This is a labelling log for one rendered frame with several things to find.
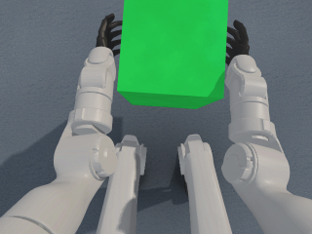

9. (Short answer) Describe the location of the left robot forearm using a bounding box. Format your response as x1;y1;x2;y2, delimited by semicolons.
54;46;117;165

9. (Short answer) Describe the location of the robot left hand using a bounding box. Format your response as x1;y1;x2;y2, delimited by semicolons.
96;13;123;57

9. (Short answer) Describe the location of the robot right hand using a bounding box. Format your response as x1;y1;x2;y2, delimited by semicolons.
225;19;250;66

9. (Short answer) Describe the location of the right robot forearm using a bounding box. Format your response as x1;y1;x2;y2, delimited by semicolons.
224;55;286;157

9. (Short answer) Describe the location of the robot left thigh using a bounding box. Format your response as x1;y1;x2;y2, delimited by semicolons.
96;140;147;234

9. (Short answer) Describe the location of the carton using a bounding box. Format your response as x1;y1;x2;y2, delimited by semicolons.
117;0;228;109

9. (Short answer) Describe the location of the right robot shin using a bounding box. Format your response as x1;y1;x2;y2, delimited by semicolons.
184;135;214;181

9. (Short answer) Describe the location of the robot right upper arm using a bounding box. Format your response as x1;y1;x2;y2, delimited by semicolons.
221;141;312;234

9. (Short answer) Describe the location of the robot left upper arm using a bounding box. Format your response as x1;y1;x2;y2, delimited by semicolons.
0;133;118;234

